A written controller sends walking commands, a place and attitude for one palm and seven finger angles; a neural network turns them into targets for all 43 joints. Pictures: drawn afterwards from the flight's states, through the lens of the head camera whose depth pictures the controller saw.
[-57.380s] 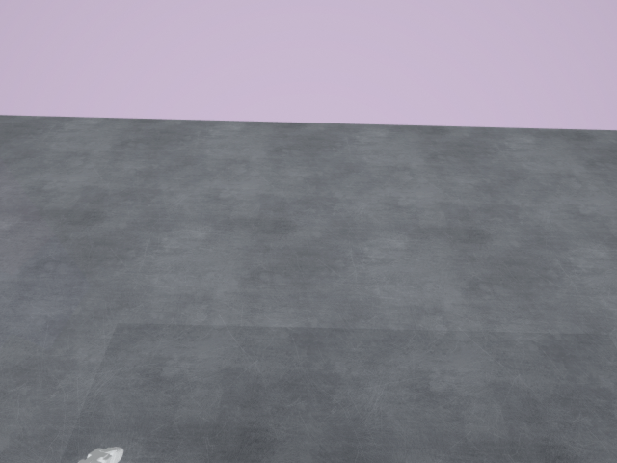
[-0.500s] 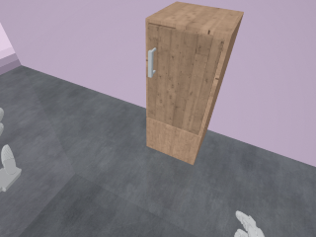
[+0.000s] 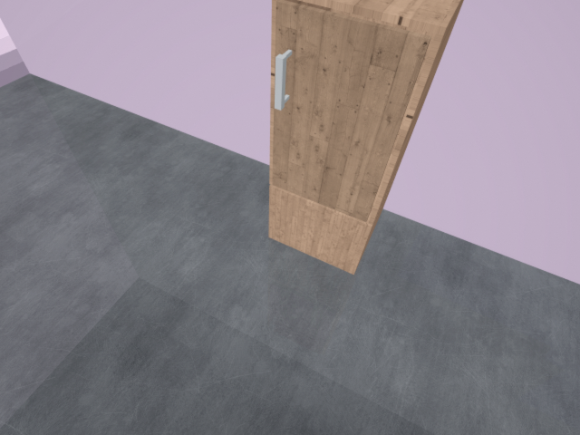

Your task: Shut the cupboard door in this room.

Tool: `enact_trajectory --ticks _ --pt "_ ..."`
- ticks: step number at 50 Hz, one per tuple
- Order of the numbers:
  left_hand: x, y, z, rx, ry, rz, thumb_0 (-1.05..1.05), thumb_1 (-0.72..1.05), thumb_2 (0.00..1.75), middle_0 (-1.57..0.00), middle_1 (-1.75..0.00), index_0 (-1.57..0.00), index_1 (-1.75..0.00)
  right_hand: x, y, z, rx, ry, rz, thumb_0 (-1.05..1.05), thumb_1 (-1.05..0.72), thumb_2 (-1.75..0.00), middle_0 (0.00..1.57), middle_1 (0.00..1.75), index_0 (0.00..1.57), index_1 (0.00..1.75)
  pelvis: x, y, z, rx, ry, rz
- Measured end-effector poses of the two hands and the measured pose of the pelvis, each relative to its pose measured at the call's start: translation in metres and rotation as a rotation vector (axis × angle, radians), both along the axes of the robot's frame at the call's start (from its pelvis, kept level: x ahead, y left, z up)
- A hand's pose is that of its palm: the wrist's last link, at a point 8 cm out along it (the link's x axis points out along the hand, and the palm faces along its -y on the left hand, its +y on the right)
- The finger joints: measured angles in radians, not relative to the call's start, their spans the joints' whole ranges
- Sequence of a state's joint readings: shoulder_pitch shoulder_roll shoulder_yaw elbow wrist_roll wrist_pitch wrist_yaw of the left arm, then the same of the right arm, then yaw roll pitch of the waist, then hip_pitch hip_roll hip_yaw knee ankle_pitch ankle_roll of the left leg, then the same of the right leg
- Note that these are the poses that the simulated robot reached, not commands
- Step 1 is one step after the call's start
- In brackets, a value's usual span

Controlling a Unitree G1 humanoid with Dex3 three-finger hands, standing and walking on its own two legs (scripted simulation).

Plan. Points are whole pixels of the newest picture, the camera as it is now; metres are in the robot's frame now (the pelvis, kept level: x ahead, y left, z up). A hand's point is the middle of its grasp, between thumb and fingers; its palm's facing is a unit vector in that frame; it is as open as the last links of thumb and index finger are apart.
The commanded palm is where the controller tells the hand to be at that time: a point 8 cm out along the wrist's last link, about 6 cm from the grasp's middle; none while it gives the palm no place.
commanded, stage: let the arm hang, fingers relaxed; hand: left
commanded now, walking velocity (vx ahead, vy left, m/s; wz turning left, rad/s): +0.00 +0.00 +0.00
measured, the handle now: (283, 80) +0.92 +0.07 +0.01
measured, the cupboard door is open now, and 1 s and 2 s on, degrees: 0 0 0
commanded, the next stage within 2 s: look to check the result in 0.64 s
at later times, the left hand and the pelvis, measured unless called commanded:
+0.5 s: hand out of the picture +0.02 +0.16 -0.17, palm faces +0.01 -0.98 -0.18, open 7.4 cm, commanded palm none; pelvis +0.02 -0.01 +0.00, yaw -1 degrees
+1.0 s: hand out of the picture +0.00 +0.15 -0.17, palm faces +0.02 -0.98 -0.19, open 7.4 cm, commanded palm none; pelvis +0.03 -0.02 +0.01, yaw -1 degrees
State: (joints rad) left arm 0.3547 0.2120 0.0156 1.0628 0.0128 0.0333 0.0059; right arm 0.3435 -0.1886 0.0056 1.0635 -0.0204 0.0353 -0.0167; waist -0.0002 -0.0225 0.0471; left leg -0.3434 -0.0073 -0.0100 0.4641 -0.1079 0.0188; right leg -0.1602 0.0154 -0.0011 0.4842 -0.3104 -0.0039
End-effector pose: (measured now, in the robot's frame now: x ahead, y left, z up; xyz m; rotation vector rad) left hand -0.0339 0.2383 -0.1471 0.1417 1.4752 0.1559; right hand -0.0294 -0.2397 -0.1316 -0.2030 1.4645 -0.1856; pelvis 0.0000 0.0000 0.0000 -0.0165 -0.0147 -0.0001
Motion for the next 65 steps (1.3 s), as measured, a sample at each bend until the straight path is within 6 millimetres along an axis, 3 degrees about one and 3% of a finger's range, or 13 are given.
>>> enact_trajectory --ticks 5,9,13,20,26,31,45,54,65 --pt "-0.036 0.004 0.013 0.038 0.105 0.019 0.0 0.94 0.9 -0.2 -0.3 -0.2 -0.3 0.004 0.01 -0.008 0.045 -0.009 -0.027 0.0 -0.91 -0.9 0.2 0.3 0.2 0.3 0.003 -0.002 0.003 0.001 -0.011 -0.009" --pt "-0.04 0.003 0.018 0.056 0.116 0.022 0.0 0.92 0.9 -0.2 -0.3 -0.2 -0.3 0.019 0.012 -0.014 0.065 -0.054 -0.032 0.0 -0.91 -0.9 0.2 0.3 0.2 0.3 0.005 -0.003 0.003 0.003 -0.021 -0.016" --pt "-0.026 -0.003 0.016 0.054 0.072 0.016 0.0 0.91 0.9 -0.2 -0.3 -0.2 -0.3 0.036 0.01 -0.015 0.07 -0.101 -0.027 0.0 -0.91 -0.9 0.2 0.3 0.2 0.3 0.007 -0.004 0.003 0.007 -0.027 -0.019" --pt "0.019 -0.019 0.008 0.02 -0.045 -0.007 0.0 0.91 0.9 -0.2 -0.3 -0.2 -0.3 0.056 0.001 -0.012 0.052 -0.152 -0.018 0.0 -0.91 -0.9 0.2 0.3 0.2 0.3 0.012 -0.008 0.003 0.013 -0.029 -0.021" --pt "0.052 -0.032 0.006 -0.009 -0.114 -0.028 0.0 0.91 0.9 -0.2 -0.3 -0.2 -0.3 0.057 -0.004 -0.008 0.037 -0.15 -0.018 0.0 -0.91 -0.9 0.2 0.3 0.2 0.3 0.016 -0.011 0.004 0.014 -0.028 -0.02" --pt "0.062 -0.036 0.005 -0.015 -0.121 -0.035 0.0 0.91 0.9 -0.2 -0.3 -0.2 -0.3 0.05 -0.003 -0.007 0.038 -0.12 -0.027 0.0 -0.91 -0.9 0.2 0.3 0.2 0.3 0.02 -0.014 0.005 0.013 -0.026 -0.021" --pt "0.039 -0.033 0.007 0.004 -0.02 -0.01 0.0 0.91 0.9 -0.2 -0.3 -0.2 -0.3 0.032 0.009 -0.011 0.07 -0.032 -0.048 0.0 -0.91 -0.9 0.2 0.3 0.2 0.3 0.028 -0.016 0.005 0.014 -0.023 -0.023" --pt "0.027 -0.038 0.007 -0.006 0.017 0.005 0.0 0.91 0.9 -0.2 -0.3 -0.2 -0.3 0.043 0.008 -0.011 0.069 -0.046 -0.041 0.0 -0.91 -0.9 0.2 0.3 0.2 0.3 0.031 -0.016 0.005 0.016 -0.023 -0.024" --pt "0.033 -0.044 0.005 -0.016 0.0 0.007 0.0 0.91 0.9 -0.2 -0.3 -0.2 -0.3 0.06 0.001 -0.01 0.054 -0.083 -0.028 0.0 -0.91 -0.9 0.2 0.3 0.2 0.3 0.035 -0.018 0.005 0.019 -0.023 -0.024"
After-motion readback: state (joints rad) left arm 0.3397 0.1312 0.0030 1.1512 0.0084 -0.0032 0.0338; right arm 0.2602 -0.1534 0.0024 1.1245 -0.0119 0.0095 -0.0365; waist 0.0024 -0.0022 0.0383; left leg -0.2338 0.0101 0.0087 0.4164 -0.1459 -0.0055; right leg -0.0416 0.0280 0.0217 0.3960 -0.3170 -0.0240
